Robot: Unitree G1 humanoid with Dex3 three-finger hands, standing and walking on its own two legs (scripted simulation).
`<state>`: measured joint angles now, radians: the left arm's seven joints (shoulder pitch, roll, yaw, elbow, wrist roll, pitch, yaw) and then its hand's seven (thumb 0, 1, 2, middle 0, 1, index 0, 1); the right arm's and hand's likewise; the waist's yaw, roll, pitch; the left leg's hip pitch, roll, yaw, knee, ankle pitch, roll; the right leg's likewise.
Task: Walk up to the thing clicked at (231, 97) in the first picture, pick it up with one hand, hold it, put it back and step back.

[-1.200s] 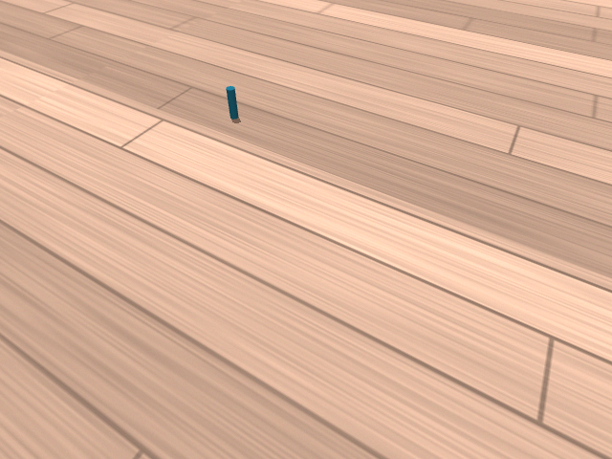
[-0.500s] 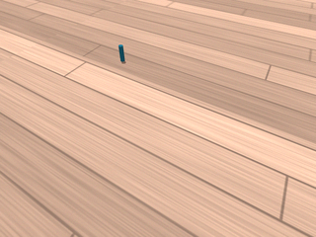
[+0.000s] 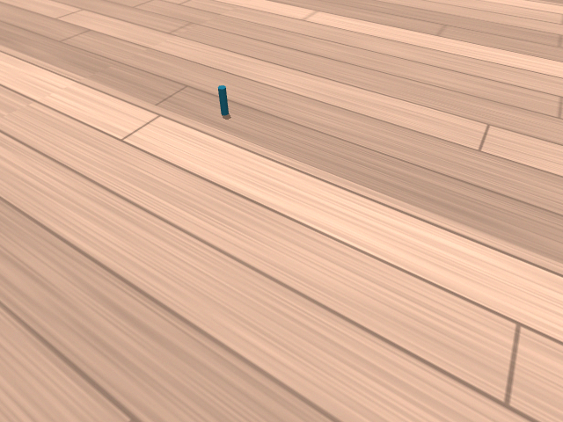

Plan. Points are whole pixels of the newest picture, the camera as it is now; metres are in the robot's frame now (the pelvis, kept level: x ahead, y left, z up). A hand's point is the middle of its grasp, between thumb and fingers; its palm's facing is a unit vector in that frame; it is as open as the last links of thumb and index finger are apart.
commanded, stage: walk up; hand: left
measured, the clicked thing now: (223, 100) +2.09 +0.37 -0.69
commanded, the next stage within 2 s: none
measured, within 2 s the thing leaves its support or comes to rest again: neither
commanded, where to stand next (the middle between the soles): +1.80 +0.17 m, yaw +5 degrees
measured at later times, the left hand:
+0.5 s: hand (59, 368) +0.26 +0.39 -0.15, palm faces -0.01 -0.95 -0.32, open 7.4 cm
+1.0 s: hand (122, 227) +0.56 +0.37 -0.14, palm faces +0.06 -0.94 -0.33, open 7.4 cm
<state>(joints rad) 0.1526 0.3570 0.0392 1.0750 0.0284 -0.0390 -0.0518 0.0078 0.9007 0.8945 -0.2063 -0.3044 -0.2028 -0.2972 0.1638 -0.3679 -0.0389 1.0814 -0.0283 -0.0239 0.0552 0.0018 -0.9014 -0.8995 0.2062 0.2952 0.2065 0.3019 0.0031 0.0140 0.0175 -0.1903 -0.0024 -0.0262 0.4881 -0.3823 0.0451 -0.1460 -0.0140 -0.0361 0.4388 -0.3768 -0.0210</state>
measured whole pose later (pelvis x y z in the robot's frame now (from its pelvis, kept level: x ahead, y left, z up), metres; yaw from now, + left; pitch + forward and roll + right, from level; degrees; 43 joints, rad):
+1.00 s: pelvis +0.50 +0.10 -0.01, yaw +5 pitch -2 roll -2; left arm 0.22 0.38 0.05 0.89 0.01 -0.09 -0.08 0.01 0.90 0.89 -0.21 -0.30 -0.20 -0.30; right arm 0.23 -0.43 -0.07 0.89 -0.02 -0.08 0.09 0.00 -0.90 -0.90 0.20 0.29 0.20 0.30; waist 0.02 0.05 0.07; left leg -0.52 0.12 0.00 0.86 -0.27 0.01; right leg -0.16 -0.02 -0.10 0.44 -0.26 -0.02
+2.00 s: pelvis +1.05 +0.15 -0.01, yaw +5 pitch -2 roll -2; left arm 0.32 0.42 0.06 0.86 0.02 -0.08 -0.07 0.01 0.90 0.89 -0.21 -0.30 -0.20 -0.30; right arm 0.24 -0.42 -0.07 0.90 -0.03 -0.06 0.09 0.00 -0.90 -0.90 0.20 0.29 0.20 0.30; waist 0.04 0.03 0.07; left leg -0.50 0.11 0.03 0.62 -0.14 0.00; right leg -0.08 0.01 -0.10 0.46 -0.34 -0.01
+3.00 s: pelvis +1.47 +0.16 -0.03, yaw +5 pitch -3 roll +0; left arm 0.34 0.43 0.05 0.88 0.01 -0.05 -0.04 0.01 0.90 0.89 -0.21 -0.30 -0.20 -0.30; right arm 0.26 -0.41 -0.07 0.88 -0.03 -0.09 0.07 0.00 -0.90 -0.90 0.21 0.30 0.21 0.30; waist 0.02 -0.03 0.08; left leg -0.39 0.04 0.08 0.65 -0.21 0.02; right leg -0.21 -0.07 -0.05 0.85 -0.47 -0.03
